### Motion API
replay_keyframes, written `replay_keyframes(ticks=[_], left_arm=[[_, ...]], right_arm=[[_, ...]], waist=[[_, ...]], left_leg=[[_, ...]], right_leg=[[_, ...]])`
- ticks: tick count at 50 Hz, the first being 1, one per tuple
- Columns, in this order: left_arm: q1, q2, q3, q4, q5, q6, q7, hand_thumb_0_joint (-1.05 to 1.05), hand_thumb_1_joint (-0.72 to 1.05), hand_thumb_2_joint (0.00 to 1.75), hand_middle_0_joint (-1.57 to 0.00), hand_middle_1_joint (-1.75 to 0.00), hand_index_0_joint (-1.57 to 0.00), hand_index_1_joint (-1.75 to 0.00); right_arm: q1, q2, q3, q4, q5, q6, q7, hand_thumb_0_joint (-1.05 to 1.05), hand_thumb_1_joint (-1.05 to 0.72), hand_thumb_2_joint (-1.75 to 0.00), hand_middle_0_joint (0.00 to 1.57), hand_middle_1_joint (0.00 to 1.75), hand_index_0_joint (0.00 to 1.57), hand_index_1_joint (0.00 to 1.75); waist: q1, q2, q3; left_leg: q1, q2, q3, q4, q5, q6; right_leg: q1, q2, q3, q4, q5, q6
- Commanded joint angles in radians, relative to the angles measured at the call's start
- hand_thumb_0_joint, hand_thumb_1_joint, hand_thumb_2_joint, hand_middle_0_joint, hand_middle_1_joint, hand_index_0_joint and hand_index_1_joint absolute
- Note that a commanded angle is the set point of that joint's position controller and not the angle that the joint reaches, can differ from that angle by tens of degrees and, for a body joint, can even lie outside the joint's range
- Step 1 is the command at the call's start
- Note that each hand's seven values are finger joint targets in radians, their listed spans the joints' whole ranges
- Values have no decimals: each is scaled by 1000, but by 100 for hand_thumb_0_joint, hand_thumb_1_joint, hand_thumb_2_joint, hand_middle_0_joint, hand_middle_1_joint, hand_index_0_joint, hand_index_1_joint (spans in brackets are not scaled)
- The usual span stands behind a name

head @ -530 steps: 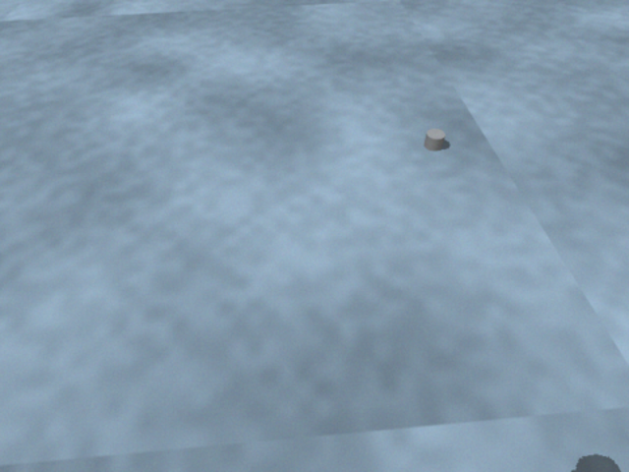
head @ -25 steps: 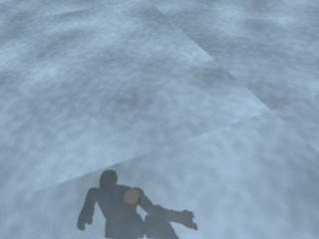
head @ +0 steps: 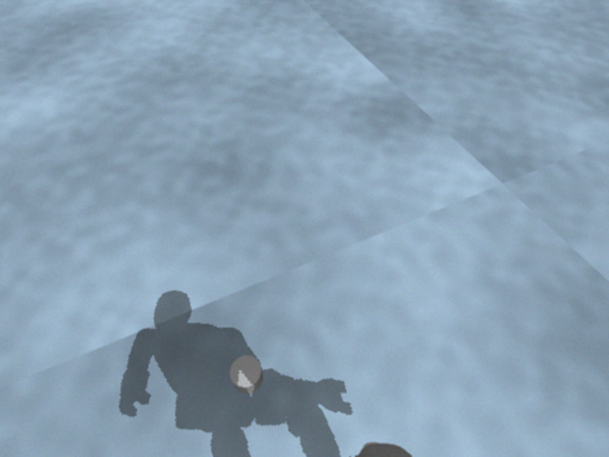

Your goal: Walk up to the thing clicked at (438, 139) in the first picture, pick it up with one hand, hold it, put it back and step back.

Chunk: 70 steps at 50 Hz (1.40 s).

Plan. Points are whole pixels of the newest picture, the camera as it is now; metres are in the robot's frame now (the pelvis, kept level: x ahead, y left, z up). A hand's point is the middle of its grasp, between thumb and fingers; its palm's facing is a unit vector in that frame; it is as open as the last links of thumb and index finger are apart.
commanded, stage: walk up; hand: left
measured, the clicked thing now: (246, 374) +0.42 +0.19 -0.73
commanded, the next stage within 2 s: stand in 1.90 s
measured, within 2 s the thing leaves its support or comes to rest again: neither
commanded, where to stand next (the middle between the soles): +0.04 -0.05 m, yaw +1 degrees
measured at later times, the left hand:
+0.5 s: hand (156, 453) +0.16 +0.24 -0.16, palm faces -0.06 -0.95 -0.32, open 7.4 cm
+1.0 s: hand out of the picture +0.09 +0.22 -0.15, palm faces +0.02 -0.95 -0.31, open 7.4 cm
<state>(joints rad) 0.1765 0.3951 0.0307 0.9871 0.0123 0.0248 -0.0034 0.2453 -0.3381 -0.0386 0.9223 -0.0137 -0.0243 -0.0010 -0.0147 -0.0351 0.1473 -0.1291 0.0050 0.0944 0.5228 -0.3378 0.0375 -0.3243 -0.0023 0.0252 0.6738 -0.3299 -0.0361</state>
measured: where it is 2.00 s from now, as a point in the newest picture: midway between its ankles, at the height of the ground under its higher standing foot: outside the picture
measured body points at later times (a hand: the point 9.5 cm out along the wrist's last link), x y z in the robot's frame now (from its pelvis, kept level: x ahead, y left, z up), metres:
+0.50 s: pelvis +0.01 -0.02 -0.01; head +0.06 +0.00 +0.44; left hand +0.16 +0.28 -0.14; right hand +0.07 -0.35 -0.11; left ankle +0.00 +0.12 -0.73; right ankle +0.01 -0.15 -0.74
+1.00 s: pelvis -0.01 -0.03 +0.01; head +0.00 -0.03 +0.46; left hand +0.09 +0.27 -0.12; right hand +0.09 -0.33 -0.12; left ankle +0.00 +0.12 -0.73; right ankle +0.01 -0.16 -0.73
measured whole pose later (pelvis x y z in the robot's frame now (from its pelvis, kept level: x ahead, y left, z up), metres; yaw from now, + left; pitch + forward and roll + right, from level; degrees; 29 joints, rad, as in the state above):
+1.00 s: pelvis -0.01 -0.03 +0.01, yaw +1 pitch -3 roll +0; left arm 0.07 0.34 0.03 1.07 0.01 0.02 -0.03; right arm 0.13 -0.35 0.01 1.04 -0.01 -0.03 0.01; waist 0.01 -0.01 0.07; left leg -0.15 0.04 -0.04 0.43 -0.23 -0.05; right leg -0.16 -0.01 -0.02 0.43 -0.21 0.01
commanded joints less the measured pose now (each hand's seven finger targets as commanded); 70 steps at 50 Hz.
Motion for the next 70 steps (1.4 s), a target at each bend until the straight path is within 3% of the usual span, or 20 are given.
replay_keyframes(ticks=[1, 2, 3, 4, 5, 7, 13, 15, 16, 17, 22, 25, 26, 28, 31, 33, 36, 38, 44, 70], left_arm=[[7, 142, 47, -69, 2, -7, 3, 0, 90, 90, -20, -30, -20, -30], [18, 164, 56, -67, 7, -11, 4, 0, 90, 90, -20, -30, -20, -30], [29, 223, 72, -70, 10, -18, 6, 0, 90, 90, -20, -30, -20, -30], [18, 252, 82, -82, 6, -22, 6, 0, 90, 90, -20, -30, -20, -30], [-35, 237, 62, -105, -7, -19, 6, 0, 90, 90, -20, -30, -20, -30], [-93, 208, 57, -119, 7, -13, 5, 0, 90, 90, -20, -30, -20, -30], [-168, 195, 59, -155, 4, 2, 0, 0, 90, 90, -20, -30, -20, -30], [-151, 152, 54, -173, -7, 15, -10, 0, 90, 90, -20, -30, -20, -30], [-134, 155, 61, -161, -1, 26, -12, 0, 90, 90, -20, -30, -20, -30], [-133, 173, 73, -152, 4, 30, -13, 0, 90, 90, -20, -30, -20, -30], [-147, 141, 69, -157, 3, 8, -25, 0, 90, 90, -20, -30, -20, -30], [-79, 183, 74, -107, 9, -14, -14, 0, 90, 90, -20, -30, -20, -30], [-46, 201, 76, -97, 6, -22, -7, 0, 90, 90, -20, -30, -20, -30], [-152, 217, 63, -121, -3, -25, -6, 0, 90, 90, -20, -30, -20, -30], [-201, 183, 49, -113, -5, -14, -10, 0, 90, 90, -20, -30, -20, -30], [-157, 181, 53, -83, -3, -17, -11, 0, 90, 90, -20, -30, -20, -30], [-151, 206, 59, -47, -6, -29, -8, 0, 90, 90, -20, -30, -20, -30], [-176, 194, 54, -49, -10, -27, -9, 0, 90, 90, -20, -30, -20, -30], [-179, 173, 48, -12, -10, -27, -12, 0, 90, 90, -20, -30, -20, -30], [-128, 158, 45, 59, -4, -30, -12, 0, 90, 90, -20, -30, -20, -30]], right_arm=[[-22, -284, -78, -87, 22, 1, -35, 0, -90, -90, 20, 30, 20, 30], [-24, -275, -74, -89, 29, 4, -35, 0, -90, -90, 20, 30, 20, 30], [-22, -247, -64, -98, 38, 4, -35, 0, -90, -90, 20, 30, 20, 30], [-20, -216, -53, -105, 42, 5, -37, 0, -90, -90, 20, 30, 20, 30], [-5, -195, -46, -86, 35, 18, -42, 0, -90, -90, 20, 30, 20, 30], [-2, -211, -47, -54, 22, 17, -40, 0, -90, -90, 20, 30, 20, 30], [89, -236, -51, 6, 5, -16, -42, 0, -90, -90, 20, 30, 20, 30], [14, -324, -72, -20, -12, -30, -48, 0, -90, -90, 20, 30, 20, 30], [-42, -351, -78, -40, -5, -32, -47, 0, -90, -90, 20, 30, 20, 30], [-71, -356, -81, -51, -7, -35, -45, 0, -90, -90, 20, 30, 20, 30], [-36, -317, -69, -51, -7, -35, -51, 0, -90, -90, 20, 30, 20, 30], [-64, -277, -54, -70, 14, -15, -42, 0, -90, -90, 20, 30, 20, 30], [-73, -250, -40, -85, 20, -15, -39, 0, -90, -90, 20, 30, 20, 30], [-33, -214, -30, -55, 14, -10, -38, 0, -90, -90, 20, 30, 20, 30], [-40, -274, -39, -17, 5, -27, -26, 0, -90, -90, 20, 30, 20, 30], [-67, -293, -37, -9, 7, -30, -24, 0, -90, -90, 20, 30, 20, 30], [-87, -258, -22, 0, 12, -23, -22, 0, -90, -90, 20, 30, 20, 30], [-85, -251, -17, 18, 11, -20, -21, 0, -90, -90, 20, 30, 20, 30], [-123, -241, -10, 55, 5, -19, -13, 0, -90, -90, 20, 30, 20, 30], [-155, -241, -9, 110, 5, -22, -14, 0, -90, -90, 20, 30, 20, 30]], waist=[[13, 158, -134], [31, 106, -153], [38, -21, -196], [42, -105, -223], [32, -142, -210], [13, -158, -150], [-31, -84, -227], [9, 85, -184], [21, 147, -165], [16, 168, -154], [14, 228, -184], [36, 116, -279], [50, 55, -305], [0, -48, -269], [-16, -21, -183], [15, -17, -173], [12, -43, -190], [2, -27, -176], [18, -2, -146], [21, 51, -169]], left_leg=[[7, 219, -155, 8, 715, 85], [-27, 194, -136, 62, 675, 56], [-80, 131, -96, 156, 554, 13], [-139, 44, -56, 275, 317, -25], [-111, -21, -68, 283, -205, -23], [-85, 3, -127, 266, -340, -9], [-23, 32, -110, -96, 199, -20], [7, 239, -376, -171, 418, 66], [-35, 333, -433, -156, 470, 156], [-63, 366, -449, -129, 540, 203], [100, 227, -265, 24, 797, 112], [-95, 98, -135, 149, 554, 2], [-178, 65, -122, 186, 402, -21], [-77, 27, -110, 114, 7, -31], [-16, 102, -198, -63, 253, 8], [-31, 148, -234, -54, 373, 41], [-41, 79, -146, -13, 351, -1], [-28, 66, -141, -59, 243, -13], [-31, 93, -181, -148, 195, -13], [-64, 108, -215, -222, 216, -16]], right_leg=[[113, 4, -38, -142, 125, -24], [188, -14, -9, -219, 271, -43], [261, -108, 111, -221, 543, -83], [295, -223, 253, -251, 630, -167], [184, -321, 348, -274, 596, -255], [72, -289, 313, -293, 444, -230], [149, -157, 126, -122, 522, -97], [-1, -33, 57, -19, 260, -12], [11, 1, 21, 48, -39, 8], [28, -22, 53, 120, -160, 11], [-19, -13, 5, -58, -50, -18], [314, -79, 66, -177, 508, -73], [387, -150, 146, -166, 564, -107], [194, -277, 247, -218, 456, -171], [83, -127, 84, -169, 295, -36], [131, -88, 47, -170, 287, -14], [190, -131, 93, -247, 350, -37], [154, -147, 112, -278, 257, -43], [151, -117, 85, -356, 101, -13], [232, -112, 35, -361, 187, 11]])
